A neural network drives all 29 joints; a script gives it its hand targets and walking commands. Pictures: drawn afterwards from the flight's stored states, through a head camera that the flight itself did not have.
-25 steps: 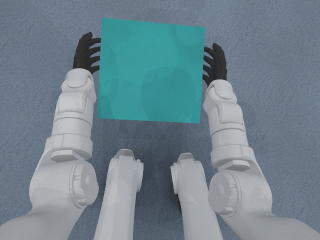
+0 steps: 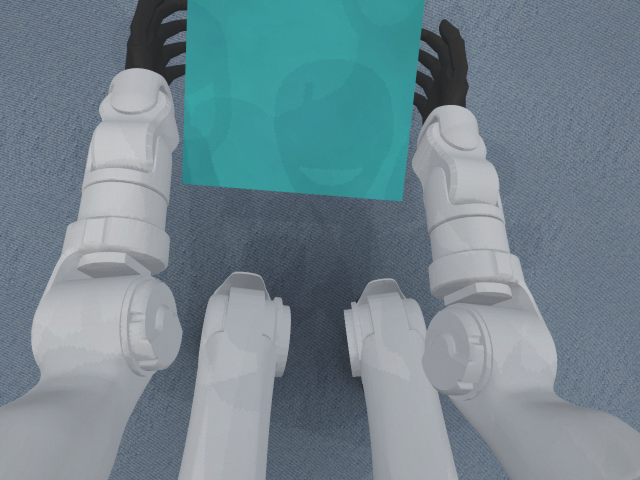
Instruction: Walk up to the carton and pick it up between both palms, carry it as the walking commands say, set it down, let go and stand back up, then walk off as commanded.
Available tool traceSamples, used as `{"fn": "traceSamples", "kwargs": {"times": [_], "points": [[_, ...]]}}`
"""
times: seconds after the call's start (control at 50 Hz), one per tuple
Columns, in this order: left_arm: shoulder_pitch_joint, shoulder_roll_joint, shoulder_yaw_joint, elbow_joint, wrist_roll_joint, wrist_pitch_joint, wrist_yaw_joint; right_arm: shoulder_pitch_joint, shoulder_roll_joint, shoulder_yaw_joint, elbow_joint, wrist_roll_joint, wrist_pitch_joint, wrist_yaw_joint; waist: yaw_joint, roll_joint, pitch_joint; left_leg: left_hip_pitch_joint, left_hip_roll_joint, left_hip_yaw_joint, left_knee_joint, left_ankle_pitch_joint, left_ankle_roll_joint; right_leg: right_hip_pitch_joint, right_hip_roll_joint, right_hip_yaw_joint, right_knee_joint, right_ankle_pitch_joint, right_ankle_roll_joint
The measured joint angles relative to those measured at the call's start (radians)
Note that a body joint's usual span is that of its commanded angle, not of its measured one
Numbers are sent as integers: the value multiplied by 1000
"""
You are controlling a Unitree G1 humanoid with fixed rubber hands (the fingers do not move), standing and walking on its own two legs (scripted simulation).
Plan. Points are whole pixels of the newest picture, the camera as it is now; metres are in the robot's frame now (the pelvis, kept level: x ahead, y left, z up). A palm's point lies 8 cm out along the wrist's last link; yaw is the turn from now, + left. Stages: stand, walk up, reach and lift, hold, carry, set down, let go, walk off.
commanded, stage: set down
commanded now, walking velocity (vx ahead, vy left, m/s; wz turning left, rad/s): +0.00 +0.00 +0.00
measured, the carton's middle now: (297, 108) +0.51 +0.05 -0.21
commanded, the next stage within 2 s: none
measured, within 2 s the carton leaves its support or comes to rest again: neither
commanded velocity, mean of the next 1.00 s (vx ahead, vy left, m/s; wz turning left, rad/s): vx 0.00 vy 0.00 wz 0.00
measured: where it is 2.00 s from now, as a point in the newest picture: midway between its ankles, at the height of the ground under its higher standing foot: (303, 362)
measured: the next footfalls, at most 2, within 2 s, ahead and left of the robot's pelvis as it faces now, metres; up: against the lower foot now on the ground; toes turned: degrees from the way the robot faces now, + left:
none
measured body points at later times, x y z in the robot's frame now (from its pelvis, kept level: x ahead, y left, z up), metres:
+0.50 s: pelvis +0.00 +0.00 -0.04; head +0.35 +0.03 +0.24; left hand +0.54 +0.20 -0.20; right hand +0.53 -0.10 -0.20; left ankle +0.12 +0.13 -0.40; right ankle +0.11 -0.14 -0.40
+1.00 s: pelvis +0.00 +0.00 -0.05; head +0.35 +0.03 +0.23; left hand +0.53 +0.20 -0.22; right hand +0.53 -0.10 -0.21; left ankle +0.12 +0.13 -0.40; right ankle +0.11 -0.14 -0.40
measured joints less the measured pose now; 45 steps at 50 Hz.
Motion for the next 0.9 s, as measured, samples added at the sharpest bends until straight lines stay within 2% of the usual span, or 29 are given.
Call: {"fn": "traceSamples", "kwargs": {"times": [0.16,0.44,0.66,0.68,0.9], "points": [[-50,35,-28,33,-26,-12,5,-46,-24,25,31,36,-15,-18,1,-4,60,-39,-1,3,58,-7,-1,-36,6,-4,57,-10,5],[-81,75,-60,108,-75,-52,8,-78,-48,78,85,77,-43,-48,12,8,135,-39,32,27,144,-47,14,-45,20,-1,139,-35,9],[-96,96,-65,153,-78,-58,1,-107,-50,86,119,79,-56,-60,17,-2,166,-36,49,35,172,-53,14,-52,23,-5,170,-30,3],[-97,95,-72,155,-83,-58,-13,-109,-50,87,123,79,-57,-61,18,-3,169,-35,50,35,173,-53,14,-51,23,-6,172,-30,2],[-120,110,-103,186,-96,-58,-6,-129,-58,80,159,78,-71,-58,16,-13,196,-29,61,38,187,-54,18,-47,18,-13,183,-27,-3]]}}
